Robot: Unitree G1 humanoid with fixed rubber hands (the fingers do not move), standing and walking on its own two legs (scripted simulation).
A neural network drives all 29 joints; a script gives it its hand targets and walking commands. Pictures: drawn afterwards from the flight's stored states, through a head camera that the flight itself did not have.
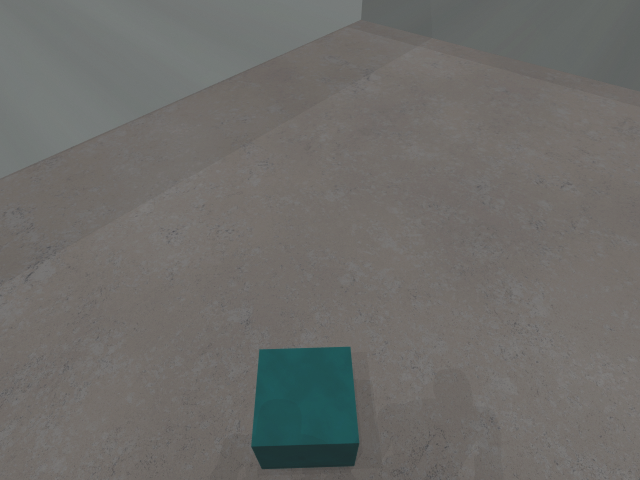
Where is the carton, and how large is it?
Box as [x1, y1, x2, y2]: [251, 347, 358, 468]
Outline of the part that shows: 349,347 259,349 251,446 262,468 341,466 354,464 358,446 358,434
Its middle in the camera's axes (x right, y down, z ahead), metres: -0.03 +0.48 +1.10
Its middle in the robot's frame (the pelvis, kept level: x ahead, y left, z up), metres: +0.47 +0.06 -0.66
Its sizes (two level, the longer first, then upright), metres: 0.264 0.257 0.221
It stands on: the floor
